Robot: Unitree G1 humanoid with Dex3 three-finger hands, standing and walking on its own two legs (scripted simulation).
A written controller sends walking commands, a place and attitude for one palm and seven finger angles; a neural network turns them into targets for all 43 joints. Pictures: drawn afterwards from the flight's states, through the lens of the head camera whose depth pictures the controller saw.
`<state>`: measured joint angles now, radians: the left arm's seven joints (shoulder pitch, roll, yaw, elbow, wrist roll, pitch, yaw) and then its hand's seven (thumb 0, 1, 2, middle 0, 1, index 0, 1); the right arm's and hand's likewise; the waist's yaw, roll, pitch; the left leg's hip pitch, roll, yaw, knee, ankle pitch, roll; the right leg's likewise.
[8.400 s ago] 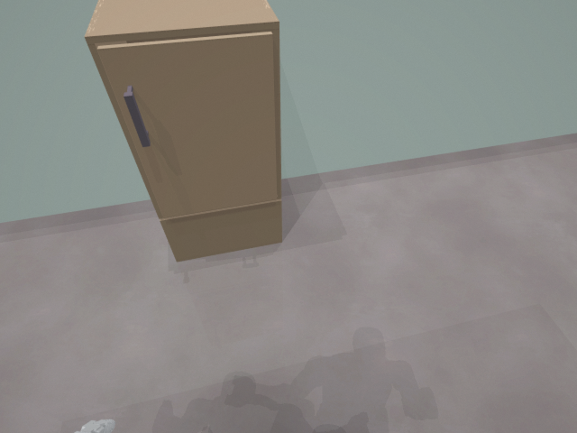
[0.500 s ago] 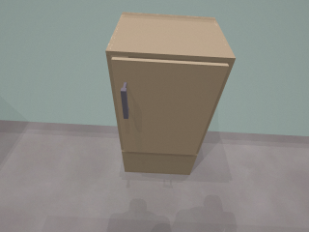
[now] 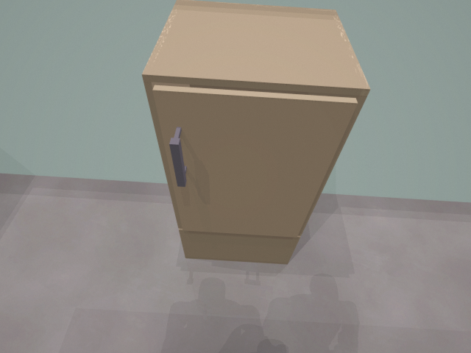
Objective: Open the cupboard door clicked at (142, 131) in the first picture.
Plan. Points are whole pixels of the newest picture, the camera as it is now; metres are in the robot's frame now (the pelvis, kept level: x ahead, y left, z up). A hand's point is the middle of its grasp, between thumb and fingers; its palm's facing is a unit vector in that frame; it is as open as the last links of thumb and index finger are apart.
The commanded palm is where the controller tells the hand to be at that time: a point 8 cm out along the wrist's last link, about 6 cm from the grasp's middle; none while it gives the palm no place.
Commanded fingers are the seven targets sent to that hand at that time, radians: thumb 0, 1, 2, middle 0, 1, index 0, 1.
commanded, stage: come to a stop and stand still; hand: left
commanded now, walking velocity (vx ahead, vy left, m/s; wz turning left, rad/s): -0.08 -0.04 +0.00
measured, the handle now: (180, 158) +0.53 +0.17 -0.04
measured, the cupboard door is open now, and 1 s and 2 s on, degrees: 0 0 0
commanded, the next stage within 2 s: look again from close up in 1.42 s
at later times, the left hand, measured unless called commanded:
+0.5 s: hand out of the picture +0.06 +0.18 -0.15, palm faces +0.06 -0.96 -0.26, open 7.4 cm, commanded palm none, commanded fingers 0.00 0.90 0.90 -0.20 -0.30 -0.20 -0.30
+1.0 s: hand out of the picture -0.05 +0.21 -0.17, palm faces +0.05 -0.97 -0.25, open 7.4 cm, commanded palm none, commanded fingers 0.00 0.90 0.90 -0.20 -0.30 -0.20 -0.30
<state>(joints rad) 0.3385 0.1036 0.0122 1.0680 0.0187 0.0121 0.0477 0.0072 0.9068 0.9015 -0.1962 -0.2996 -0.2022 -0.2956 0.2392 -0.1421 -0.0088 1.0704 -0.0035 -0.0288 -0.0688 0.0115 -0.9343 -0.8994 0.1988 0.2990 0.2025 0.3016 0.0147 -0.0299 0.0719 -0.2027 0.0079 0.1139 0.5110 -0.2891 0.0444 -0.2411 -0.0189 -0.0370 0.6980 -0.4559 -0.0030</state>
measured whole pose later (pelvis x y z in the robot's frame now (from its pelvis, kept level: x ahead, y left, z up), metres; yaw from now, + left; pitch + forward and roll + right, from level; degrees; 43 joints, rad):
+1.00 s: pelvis -0.04 +0.00 +0.00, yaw +3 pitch -2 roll -1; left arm 0.31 0.25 0.00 1.07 0.02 0.00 0.02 0.01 0.91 0.90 -0.20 -0.30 -0.20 -0.30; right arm 0.27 -0.24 -0.01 1.08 -0.01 0.00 0.00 0.01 -0.90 -0.90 0.20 0.30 0.20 0.30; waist 0.01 -0.01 0.02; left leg -0.22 0.00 0.06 0.46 -0.19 0.04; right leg -0.22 -0.05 -0.08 0.43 -0.16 0.02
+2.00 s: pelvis -0.03 +0.01 +0.01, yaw +2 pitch -3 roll +0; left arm 0.36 0.12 0.00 1.10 0.03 -0.01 0.05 0.01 0.91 0.90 -0.19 -0.30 -0.20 -0.30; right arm 0.32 -0.12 -0.01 1.13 0.00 0.00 -0.02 0.00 -0.91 -0.90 0.20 0.30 0.20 0.30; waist 0.00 -0.01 0.02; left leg -0.18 -0.02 0.09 0.43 -0.21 0.05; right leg -0.19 -0.07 -0.05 0.41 -0.18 0.04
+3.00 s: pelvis -0.02 -0.03 -0.10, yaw +5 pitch +17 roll -2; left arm 0.31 0.31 0.33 0.08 -0.37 -0.34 -0.47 0.01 0.10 0.56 -0.25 -0.82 -0.26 -0.81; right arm 0.24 -0.21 0.00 0.56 0.04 -0.21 -0.04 0.01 -0.90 -0.90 0.20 0.30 0.21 0.30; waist 0.00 0.04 -0.14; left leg -0.99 0.03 -0.04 1.24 -0.55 -0.01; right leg -0.96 0.01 -0.08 1.20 -0.54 -0.03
